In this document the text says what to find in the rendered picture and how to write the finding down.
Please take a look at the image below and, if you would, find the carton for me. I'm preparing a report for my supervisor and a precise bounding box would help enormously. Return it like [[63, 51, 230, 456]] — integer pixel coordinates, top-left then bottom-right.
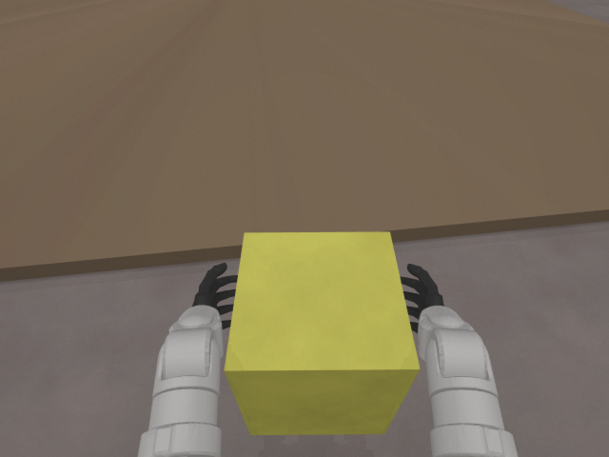
[[224, 231, 420, 435]]

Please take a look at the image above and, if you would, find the right robot forearm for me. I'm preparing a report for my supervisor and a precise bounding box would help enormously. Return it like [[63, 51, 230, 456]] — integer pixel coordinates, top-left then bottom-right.
[[418, 306, 518, 457]]

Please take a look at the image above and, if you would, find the left robot forearm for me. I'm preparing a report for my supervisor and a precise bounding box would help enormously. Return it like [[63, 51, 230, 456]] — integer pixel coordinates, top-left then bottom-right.
[[138, 305, 224, 457]]

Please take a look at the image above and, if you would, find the robot right hand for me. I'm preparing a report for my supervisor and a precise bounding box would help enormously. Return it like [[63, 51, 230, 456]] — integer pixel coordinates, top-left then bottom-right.
[[400, 264, 444, 333]]

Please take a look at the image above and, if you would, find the robot left hand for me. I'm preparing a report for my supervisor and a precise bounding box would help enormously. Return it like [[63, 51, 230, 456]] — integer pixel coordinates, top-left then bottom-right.
[[192, 263, 238, 329]]

